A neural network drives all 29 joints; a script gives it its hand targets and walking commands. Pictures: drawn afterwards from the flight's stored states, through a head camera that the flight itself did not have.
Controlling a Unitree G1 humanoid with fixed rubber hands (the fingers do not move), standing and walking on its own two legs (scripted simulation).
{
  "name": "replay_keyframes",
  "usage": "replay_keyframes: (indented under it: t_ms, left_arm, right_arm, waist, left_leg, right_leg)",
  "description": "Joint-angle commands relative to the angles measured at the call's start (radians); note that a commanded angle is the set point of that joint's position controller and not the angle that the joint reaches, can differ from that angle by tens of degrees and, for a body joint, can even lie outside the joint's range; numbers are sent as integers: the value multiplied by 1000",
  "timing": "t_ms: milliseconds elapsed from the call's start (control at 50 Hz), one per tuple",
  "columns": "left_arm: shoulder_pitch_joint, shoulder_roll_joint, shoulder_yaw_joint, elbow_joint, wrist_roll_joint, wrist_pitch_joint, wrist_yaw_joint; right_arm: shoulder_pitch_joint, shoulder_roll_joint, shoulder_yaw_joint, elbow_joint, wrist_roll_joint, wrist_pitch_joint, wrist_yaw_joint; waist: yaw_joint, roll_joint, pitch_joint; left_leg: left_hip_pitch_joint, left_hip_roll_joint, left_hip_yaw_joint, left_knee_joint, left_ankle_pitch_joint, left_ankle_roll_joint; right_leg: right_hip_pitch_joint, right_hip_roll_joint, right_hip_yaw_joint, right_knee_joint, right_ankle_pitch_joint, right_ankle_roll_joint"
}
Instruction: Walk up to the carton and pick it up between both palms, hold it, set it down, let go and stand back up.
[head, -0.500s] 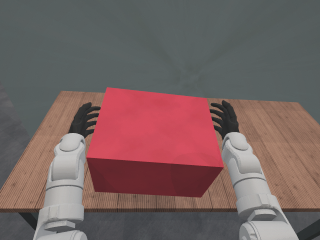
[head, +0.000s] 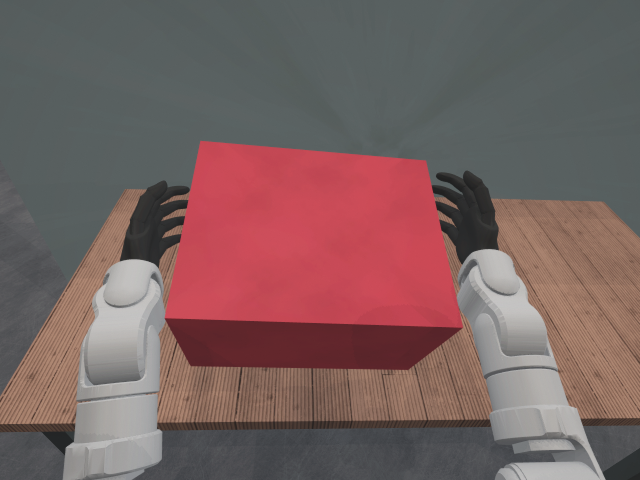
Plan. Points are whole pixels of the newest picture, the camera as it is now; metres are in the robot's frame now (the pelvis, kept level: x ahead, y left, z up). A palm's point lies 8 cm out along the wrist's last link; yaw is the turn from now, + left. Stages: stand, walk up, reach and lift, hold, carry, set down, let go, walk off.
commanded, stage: reach and lift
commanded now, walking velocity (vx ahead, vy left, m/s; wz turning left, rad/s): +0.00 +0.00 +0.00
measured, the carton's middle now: (310, 261) +0.37 +0.01 +0.13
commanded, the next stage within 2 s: hold in 0.16 s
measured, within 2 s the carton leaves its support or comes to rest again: neither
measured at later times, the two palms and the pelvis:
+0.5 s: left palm (144, 256) +0.34 +0.20 +0.16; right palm (469, 236) +0.35 -0.18 +0.19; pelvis +0.00 +0.00 +0.00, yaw -1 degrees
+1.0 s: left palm (149, 247) +0.33 +0.19 +0.18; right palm (481, 232) +0.35 -0.19 +0.20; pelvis -0.01 +0.00 +0.00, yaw -1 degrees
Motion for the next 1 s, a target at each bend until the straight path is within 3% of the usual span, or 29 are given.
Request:
replay_keyframes:
  t_ms: [0,20,60,100,140,180,220,240,280,300,340,400,420,460,480,520,540,580,600,620,640,680,700,740,780,820,880,940,980]
  left_arm:
    - [-540,-336,-295,181,28,63,-256]
    - [-575,-332,-261,208,42,76,-279]
    - [-690,-354,-284,135,10,63,-300]
    - [-753,-395,-319,46,-35,21,-287]
    - [-868,-470,-456,-143,-123,-32,-233]
    - [-928,-496,-532,-284,-183,-65,-175]
    - [-827,-478,-545,-260,-179,-58,-140]
    - [-794,-450,-481,-113,-128,-37,-143]
    - [-658,-391,-374,41,-33,18,-178]
    - [-541,-351,-289,132,21,60,-207]
    - [-555,-353,-264,156,36,104,-265]
    - [-645,-399,-329,29,-11,107,-285]
    - [-656,-405,-348,-62,-32,92,-280]
    - [-744,-463,-450,-227,-103,57,-240]
    - [-833,-488,-508,-322,-147,35,-213]
    - [-800,-475,-542,-325,-168,31,-174]
    - [-828,-472,-577,-365,-186,22,-155]
    - [-708,-439,-524,-247,-136,48,-144]
    - [-677,-392,-447,-121,-75,72,-155]
    - [-630,-388,-415,-101,-46,88,-167]
    - [-603,-360,-351,8,-13,119,-186]
    - [-661,-373,-351,6,-5,125,-215]
    - [-637,-394,-329,44,9,137,-225]
    - [-750,-389,-308,60,0,116,-241]
    - [-851,-423,-335,-6,-50,84,-234]
    - [-863,-438,-399,-65,-95,54,-207]
    - [-884,-478,-463,-164,-131,19,-164]
    - [-820,-459,-455,-112,-98,37,-146]
    - [-671,-386,-335,29,-19,86,-185]
  right_arm:
    - [-571,426,268,64,-47,90,125]
    - [-635,438,265,55,-34,101,128]
    - [-693,468,252,1,-45,86,122]
    - [-755,538,335,-107,-4,45,105]
    - [-773,571,420,-199,46,5,105]
    - [-780,608,505,-311,96,-12,110]
    - [-750,578,504,-326,97,-12,108]
    - [-762,518,439,-219,64,9,110]
    - [-666,493,383,-84,29,43,108]
    - [-617,477,355,-38,18,81,95]
    - [-652,457,319,11,19,120,101]
    - [-670,462,328,-42,47,132,103]
    - [-637,468,360,-103,61,125,94]
    - [-648,497,396,-184,97,92,95]
    - [-694,508,421,-268,116,70,102]
    - [-704,500,441,-314,131,65,110]
    - [-719,496,433,-333,123,58,115]
    - [-674,465,426,-281,110,77,125]
    - [-700,438,405,-217,87,86,127]
    - [-667,430,372,-179,67,97,134]
    - [-689,422,342,-135,50,115,135]
    - [-717,415,317,-71,30,133,145]
    - [-727,437,306,-62,29,133,152]
    - [-715,469,292,35,7,141,161]
    - [-764,502,279,-18,11,113,167]
    - [-787,532,334,-102,32,79,156]
    - [-822,538,388,-180,67,51,153]
    - [-779,504,402,-137,74,64,145]
    - [-704,452,337,-40,43,98,137]
  waist:
    - [-11,-26,-74]
    - [6,-39,-53]
    - [-15,-33,-133]
    - [-12,-28,-260]
    - [-30,75,-463]
    - [2,111,-645]
    - [22,120,-629]
    - [16,104,-471]
    - [12,58,-279]
    - [7,-10,-150]
    - [7,-30,-80]
    - [-25,4,-183]
    - [-33,0,-259]
    - [-56,79,-400]
    - [-45,118,-472]
    - [-29,132,-495]
    - [-44,159,-533]
    - [-15,119,-400]
    - [6,83,-282]
    - [2,67,-256]
    - [6,28,-158]
    - [-5,23,-135]
    - [14,-5,-116]
    - [-12,-19,-128]
    - [-12,6,-237]
    - [-27,15,-389]
    - [-5,63,-563]
    - [8,89,-471]
    - [0,29,-280]
  left_leg:
    - [237,-65,82,-59,-54,67]
    - [221,-67,89,-71,-88,86]
    - [232,-58,94,-56,-16,69]
    - [266,-63,86,-11,121,51]
    - [361,-62,60,56,356,-9]
    - [454,-60,35,103,493,-35]
    - [473,-61,21,114,484,-43]
    - [411,-66,34,78,351,-31]
    - [344,-65,55,26,199,-1]
    - [282,-79,69,2,111,33]
    - [248,-67,84,-40,10,56]
    - [275,-58,74,-21,136,28]
    - [317,-54,71,5,240,15]
    - [402,-47,38,56,416,-36]
    - [433,-51,30,69,464,-55]
    - [459,-50,19,93,480,-66]
    - [471,-44,4,99,481,-73]
    - [416,-44,17,68,332,-47]
    - [355,-50,38,33,225,-22]
    - [343,-53,49,22,177,-10]
    - [271,-55,64,-8,58,19]
    - [241,-45,72,-45,-16,34]
    - [223,-44,82,-51,-30,39]
    - [204,-48,80,-71,-77,47]
    - [222,-49,78,-50,-19,32]
    - [306,-53,69,5,143,17]
    - [415,-54,51,71,327,-15]
    - [397,-56,44,67,309,-16]
    - [321,-64,66,28,169,9]
  right_leg:
    - [-162,-11,-19,-91,27,58]
    - [-174,-15,-6,-107,-33,58]
    - [-153,-13,-17,-87,33,58]
    - [-96,-12,-27,-60,220,77]
    - [-63,16,-59,-8,431,65]
    - [-93,31,-69,16,536,67]
    - [-140,32,-72,7,524,71]
    - [-188,28,-67,-28,382,69]
    - [-152,16,-56,-52,265,64]
    - [-107,-6,-24,-73,266,73]
    - [-116,-6,-20,-77,133,67]
    - [-80,13,-32,-65,216,57]
    - [-38,24,-38,-49,313,56]
    - [-48,46,-71,-20,412,41]
    - [-90,51,-82,-12,419,37]
    - [-142,56,-77,-24,415,37]
    - [-165,54,-84,-15,387,30]
    - [-177,45,-66,-47,279,31]
    - [-186,36,-62,-68,179,31]
    - [-171,27,-58,-66,161,29]
    - [-165,19,-42,-78,71,31]
    - [-169,16,-38,-82,-25,29]
    - [-154,21,-38,-86,-50,20]
    - [-149,9,-38,-93,-76,29]
    - [-158,14,-45,-67,-16,32]
    - [-120,20,-53,-44,173,43]
    - [-116,39,-65,-23,317,51]
    - [-139,38,-64,-27,304,46]
    - [-113,21,-53,-57,204,51]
